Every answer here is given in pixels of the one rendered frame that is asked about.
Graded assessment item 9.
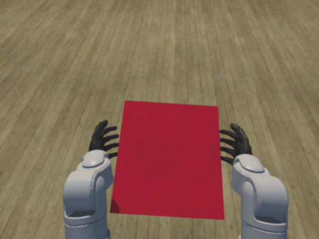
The right robot forearm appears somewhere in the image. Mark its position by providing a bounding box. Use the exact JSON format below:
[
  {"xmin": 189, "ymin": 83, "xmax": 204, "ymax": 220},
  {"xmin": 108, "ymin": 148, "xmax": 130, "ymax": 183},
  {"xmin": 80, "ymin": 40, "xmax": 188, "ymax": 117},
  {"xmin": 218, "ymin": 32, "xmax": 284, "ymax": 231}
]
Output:
[{"xmin": 231, "ymin": 154, "xmax": 289, "ymax": 239}]

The left robot hand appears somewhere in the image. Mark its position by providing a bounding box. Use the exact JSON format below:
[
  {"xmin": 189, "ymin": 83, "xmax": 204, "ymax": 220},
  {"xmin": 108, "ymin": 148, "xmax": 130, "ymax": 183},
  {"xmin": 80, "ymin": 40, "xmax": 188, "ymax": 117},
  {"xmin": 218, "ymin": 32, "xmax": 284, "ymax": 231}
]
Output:
[{"xmin": 88, "ymin": 120, "xmax": 119, "ymax": 159}]

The left robot forearm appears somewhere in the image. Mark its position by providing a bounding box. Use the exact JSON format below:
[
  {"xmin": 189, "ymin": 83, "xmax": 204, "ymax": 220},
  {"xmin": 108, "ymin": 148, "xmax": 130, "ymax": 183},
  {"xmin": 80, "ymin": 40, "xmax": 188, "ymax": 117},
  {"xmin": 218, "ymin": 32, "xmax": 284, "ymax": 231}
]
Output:
[{"xmin": 63, "ymin": 150, "xmax": 114, "ymax": 239}]

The right robot hand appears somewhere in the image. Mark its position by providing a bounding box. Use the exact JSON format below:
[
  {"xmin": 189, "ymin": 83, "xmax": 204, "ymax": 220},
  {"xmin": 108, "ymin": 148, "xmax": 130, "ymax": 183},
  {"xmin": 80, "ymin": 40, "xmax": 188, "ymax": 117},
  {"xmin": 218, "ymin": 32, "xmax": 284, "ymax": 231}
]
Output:
[{"xmin": 219, "ymin": 123, "xmax": 253, "ymax": 166}]

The carton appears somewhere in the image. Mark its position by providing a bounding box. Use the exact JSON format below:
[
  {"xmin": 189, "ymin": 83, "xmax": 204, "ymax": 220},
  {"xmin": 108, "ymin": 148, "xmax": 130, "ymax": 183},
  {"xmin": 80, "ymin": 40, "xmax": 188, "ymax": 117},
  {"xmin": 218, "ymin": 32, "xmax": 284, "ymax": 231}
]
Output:
[{"xmin": 110, "ymin": 101, "xmax": 224, "ymax": 220}]

